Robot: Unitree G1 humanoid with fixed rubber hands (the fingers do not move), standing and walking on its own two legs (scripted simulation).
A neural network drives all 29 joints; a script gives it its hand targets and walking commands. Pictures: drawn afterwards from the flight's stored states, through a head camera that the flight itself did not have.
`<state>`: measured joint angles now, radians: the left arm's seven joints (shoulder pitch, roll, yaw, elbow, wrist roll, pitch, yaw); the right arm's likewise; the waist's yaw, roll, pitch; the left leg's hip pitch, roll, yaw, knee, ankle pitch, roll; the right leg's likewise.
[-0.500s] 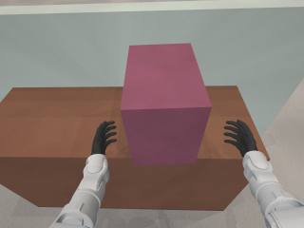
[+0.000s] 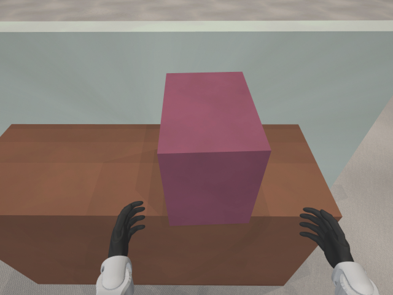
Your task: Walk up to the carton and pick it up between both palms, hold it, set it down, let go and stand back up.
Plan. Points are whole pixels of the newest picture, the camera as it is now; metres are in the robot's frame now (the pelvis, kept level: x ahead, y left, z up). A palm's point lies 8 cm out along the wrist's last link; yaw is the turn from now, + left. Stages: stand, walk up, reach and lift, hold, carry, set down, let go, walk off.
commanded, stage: set down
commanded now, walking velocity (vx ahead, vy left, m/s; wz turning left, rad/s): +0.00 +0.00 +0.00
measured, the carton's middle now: (206, 146) +0.51 +0.02 +0.01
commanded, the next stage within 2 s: let go in 1.96 s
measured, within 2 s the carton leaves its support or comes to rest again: neither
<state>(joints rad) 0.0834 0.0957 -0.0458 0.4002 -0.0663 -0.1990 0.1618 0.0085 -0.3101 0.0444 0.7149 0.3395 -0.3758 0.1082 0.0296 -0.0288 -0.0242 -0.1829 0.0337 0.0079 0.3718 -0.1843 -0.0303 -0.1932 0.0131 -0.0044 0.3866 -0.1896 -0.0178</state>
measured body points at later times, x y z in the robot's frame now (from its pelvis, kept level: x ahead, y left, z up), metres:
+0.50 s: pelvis +0.00 +0.01 +0.00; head -0.03 +0.02 +0.45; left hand +0.20 +0.19 -0.01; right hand +0.19 -0.23 -0.02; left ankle +0.01 +0.14 -0.75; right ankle +0.01 -0.11 -0.75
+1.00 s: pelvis +0.02 +0.01 +0.00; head +0.00 +0.02 +0.45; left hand +0.19 +0.21 -0.04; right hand +0.19 -0.21 -0.05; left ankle +0.01 +0.14 -0.75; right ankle +0.01 -0.11 -0.75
